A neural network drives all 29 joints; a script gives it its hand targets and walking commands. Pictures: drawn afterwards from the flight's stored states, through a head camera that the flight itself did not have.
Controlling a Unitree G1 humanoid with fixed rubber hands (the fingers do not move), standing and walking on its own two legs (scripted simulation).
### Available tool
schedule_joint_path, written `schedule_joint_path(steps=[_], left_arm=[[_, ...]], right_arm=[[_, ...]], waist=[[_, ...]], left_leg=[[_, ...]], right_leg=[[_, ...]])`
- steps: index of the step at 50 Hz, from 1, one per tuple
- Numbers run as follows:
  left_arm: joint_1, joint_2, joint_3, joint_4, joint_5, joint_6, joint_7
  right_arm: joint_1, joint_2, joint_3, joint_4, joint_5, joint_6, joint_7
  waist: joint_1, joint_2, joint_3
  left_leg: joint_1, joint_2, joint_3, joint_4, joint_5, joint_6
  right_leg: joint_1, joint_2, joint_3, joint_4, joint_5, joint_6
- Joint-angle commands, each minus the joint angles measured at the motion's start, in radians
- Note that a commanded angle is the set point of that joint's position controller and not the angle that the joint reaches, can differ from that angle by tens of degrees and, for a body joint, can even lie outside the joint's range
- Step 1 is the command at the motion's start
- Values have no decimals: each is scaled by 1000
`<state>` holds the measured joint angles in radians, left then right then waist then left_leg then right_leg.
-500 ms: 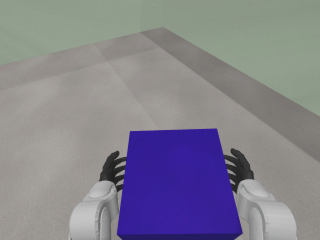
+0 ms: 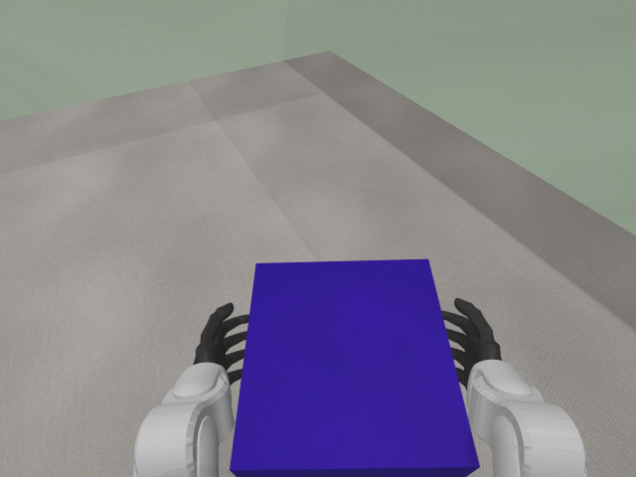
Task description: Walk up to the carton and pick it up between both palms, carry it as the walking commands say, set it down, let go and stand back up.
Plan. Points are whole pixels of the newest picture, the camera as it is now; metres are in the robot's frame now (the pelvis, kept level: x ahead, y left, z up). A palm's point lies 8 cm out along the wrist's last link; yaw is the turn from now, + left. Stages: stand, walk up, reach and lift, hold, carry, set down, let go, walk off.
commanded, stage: carry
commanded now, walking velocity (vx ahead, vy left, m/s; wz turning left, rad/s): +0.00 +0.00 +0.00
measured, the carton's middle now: (344, 391) +0.25 +0.01 +0.02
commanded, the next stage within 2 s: none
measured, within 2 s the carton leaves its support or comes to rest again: neither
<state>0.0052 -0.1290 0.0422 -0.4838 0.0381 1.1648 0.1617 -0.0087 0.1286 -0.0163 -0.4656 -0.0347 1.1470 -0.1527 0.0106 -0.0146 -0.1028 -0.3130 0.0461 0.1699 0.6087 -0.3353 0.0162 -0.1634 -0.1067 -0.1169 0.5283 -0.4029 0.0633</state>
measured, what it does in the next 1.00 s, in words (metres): shifts its weight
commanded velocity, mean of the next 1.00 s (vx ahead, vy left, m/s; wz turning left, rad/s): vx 0.00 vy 0.00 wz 0.00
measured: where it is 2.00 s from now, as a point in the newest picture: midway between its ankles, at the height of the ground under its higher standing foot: outside the picture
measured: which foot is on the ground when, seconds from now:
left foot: down 0.00-1.00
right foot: down 0.00-1.00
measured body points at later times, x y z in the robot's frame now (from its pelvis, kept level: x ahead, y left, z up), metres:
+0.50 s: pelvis -0.02 -0.03 +0.00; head -0.04 -0.04 +0.45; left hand +0.25 +0.11 +0.07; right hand +0.24 -0.18 +0.07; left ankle -0.04 +0.10 -0.73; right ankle -0.11 -0.13 -0.73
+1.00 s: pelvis -0.06 -0.03 +0.01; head -0.08 -0.03 +0.46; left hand +0.21 +0.11 +0.08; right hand +0.20 -0.19 +0.09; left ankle -0.04 +0.10 -0.73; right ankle -0.11 -0.13 -0.73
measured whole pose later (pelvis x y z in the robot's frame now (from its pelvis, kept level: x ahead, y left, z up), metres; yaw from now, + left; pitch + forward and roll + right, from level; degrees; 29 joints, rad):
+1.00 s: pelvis -0.06 -0.03 +0.01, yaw -2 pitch +2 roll +0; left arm -0.05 -0.13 0.06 -0.34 0.06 1.10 0.14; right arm -0.06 0.13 -0.04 -0.34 -0.06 1.09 -0.14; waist -0.01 0.00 -0.11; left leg -0.32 0.10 0.16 0.53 -0.24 -0.03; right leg -0.21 -0.06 -0.16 0.54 -0.36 0.00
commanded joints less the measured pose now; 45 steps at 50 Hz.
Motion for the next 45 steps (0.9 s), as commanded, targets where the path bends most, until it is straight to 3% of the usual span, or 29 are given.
schedule_joint_path(steps=[1, 3, 4, 5, 10, 13, 19, 20, 21, 22, 25, 26, 27, 28, 29, 30, 31, 32, 33, 34, 35, 37, 38, 39, 40, 42, 43, 44, 45], left_arm=[[-363, -852, -651, -143, -286, -39, -133], [-394, -809, -653, -152, -285, -28, -129], [-350, -813, -637, -127, -269, -24, -130], [-389, -846, -669, -144, -292, -28, -131], [-316, -807, -619, -113, -251, -15, -123], [-354, -776, -620, -118, -252, -5, -120], [-418, -815, -607, -75, -265, 0, -131], [-409, -794, -580, -30, -237, -1, -135], [-393, -631, -392, 280, -113, -51, -140], [-506, -915, -653, -71, -296, -78, -147], [-492, -787, -506, 96, -193, -118, -146], [-471, -788, -515, 86, -197, -118, -143], [-474, -876, -600, -50, -255, -116, -145], [-468, -799, -527, 84, -198, -122, -142], [-486, -862, -609, -54, -252, -106, -142], [-450, -803, -563, 21, -218, -100, -136], [-400, -761, -515, 86, -187, -95, -136], [-432, -771, -549, 32, -201, -96, -137], [-414, -718, -465, 193, -144, -109, -141], [-488, -851, -620, -70, -248, -108, -141], [-462, -798, -543, 55, -203, -109, -142], [-448, -813, -552, 17, -204, -106, -140], [-414, -773, -514, 110, -179, -94, -138], [-428, -792, -549, 15, -202, -94, -132], [-438, -720, -474, 161, -151, -111, -137], [-444, -810, -549, 14, -208, -94, -137], [-438, -748, -493, 116, -176, -99, -139], [-454, -803, -539, 16, -199, -100, -138], [-479, -734, -475, 153, -161, -109, -142]], right_arm=[[-358, 842, 579, -167, 243, -33, 112], [-300, 822, 559, -114, 222, -12, 108], [-335, 817, 576, -146, 235, -16, 110], [-322, 831, 563, -144, 232, -17, 110], [-315, 816, 589, -139, 258, 0, 116], [-313, 786, 567, -116, 235, 13, 111], [-370, 831, 564, -89, 231, 18, 109], [-385, 812, 548, -51, 220, 12, 112], [-403, 639, 360, 220, 106, -38, 120], [-506, 910, 616, -131, 280, -62, 130], [-461, 787, 459, 68, 179, -102, 127], [-427, 785, 467, 65, 178, -103, 127], [-458, 861, 556, -93, 236, -105, 127], [-437, 802, 477, 65, 186, -106, 127], [-415, 866, 552, -47, 230, -89, 124], [-376, 799, 494, 32, 192, -83, 122], [-372, 763, 485, 62, 175, -80, 119], [-392, 772, 504, 18, 192, -81, 121], [-410, 709, 434, 146, 147, -94, 127], [-419, 835, 544, -60, 221, -92, 128], [-430, 790, 491, 37, 192, -98, 129], [-442, 829, 540, -15, 220, -93, 124], [-419, 759, 495, 38, 181, -83, 121], [-383, 797, 520, 9, 204, -71, 121], [-388, 732, 431, 164, 146, -92, 125], [-445, 806, 548, -39, 217, -79, 120], [-388, 744, 451, 102, 159, -82, 119], [-452, 818, 533, -4, 222, -80, 125], [-431, 741, 434, 150, 153, -93, 125]], waist=[[-11, 33, -311], [-19, -57, -269], [-11, -39, -299], [-11, 15, -319], [-11, 61, -271], [-16, 27, -234], [-19, -35, -223], [-16, -25, -203], [-12, -17, -231], [-14, -40, -218], [-16, -20, -201], [-16, -19, -177], [-13, -20, -224], [-11, 20, -275], [-13, -3, -230], [-13, 30, -247], [-15, -44, -235], [-13, -8, -218], [-15, -2, -192], [-14, 49, -187], [-12, 50, -237], [-12, -23, -229], [-15, -42, -182], [-15, -26, -203], [-15, 2, -215], [-16, -25, -140], [-18, 19, -172], [-15, 25, -186], [-16, 4, -171]], left_leg=[[314, 118, -86, 34, 1041, 31], [186, 84, -59, 4, 739, -6], [175, 70, -59, -16, 649, -4], [194, 72, -54, -42, 722, 0], [259, 111, -77, 2, 941, 14], [160, 84, -45, -34, 606, -14], [151, 97, -52, -8, 580, -12], [155, 112, -63, -33, 548, -8], [168, 113, -84, -48, 544, -3], [153, 116, -71, -47, 514, -5], [127, 127, -91, -77, 417, 1], [120, 121, -91, -83, 412, -8], [153, 119, -85, -83, 423, -7], [185, 123, -71, -60, 498, -10], [145, 120, -76, -76, 463, -10], [156, 124, -76, -66, 494, -5], [151, 121, -78, -69, 443, -6], [130, 123, -76, -82, 451, -8], [148, 124, -73, -86, 415, -3], [138, 123, -87, -103, 413, -5], [167, 130, -79, -91, 444, -3], [130, 122, -73, -76, 396, -8], [103, 113, -64, -93, 310, -14], [125, 122, -79, -102, 332, -15], [128, 124, -80, -90, 366, -12], [104, 117, -77, -102, 298, -13], [98, 116, -80, -110, 302, -12], [123, 116, -72, -107, 278, -17], [90, 116, -92, -124, 268, -6]], right_leg=[[-14, -3, -35, -52, 566, -8], [67, -43, -2, -1, 806, -22], [108, -59, 9, 6, 836, -37], [90, -55, 0, 48, 812, -47], [-3, 4, -41, -28, 561, -24], [48, -44, 2, -37, 700, -35], [37, -66, 10, -1, 752, -41], [7, -70, 21, -15, 669, -47], [18, -58, 13, -25, 584, -47], [8, -51, 8, -34, 563, -47], [6, -55, 34, -53, 499, -52], [-8, -59, 39, -54, 506, -51], [5, -61, 39, -48, 519, -58], [26, -67, 37, -28, 586, -59], [17, -68, 39, -37, 564, -59], [15, -64, 34, -42, 549, -56], [15, -63, 41, -57, 555, -60], [13, -61, 29, -44, 529, -63], [-25, -63, 45, -61, 514, -58], [-29, -60, 41, -66, 450, -62], [-22, -61, 37, -58, 440, -64], [15, -69, 40, -59, 536, -66], [-12, -71, 45, -62, 505, -74], [-15, -65, 44, -76, 480, -73], [-16, -63, 48, -69, 493, -73], [-68, -69, 55, -89, 440, -71], [-34, -64, 51, -77, 415, -74], [-48, -66, 56, -86, 388, -75], [-44, -60, 54, -90, 347, -71]])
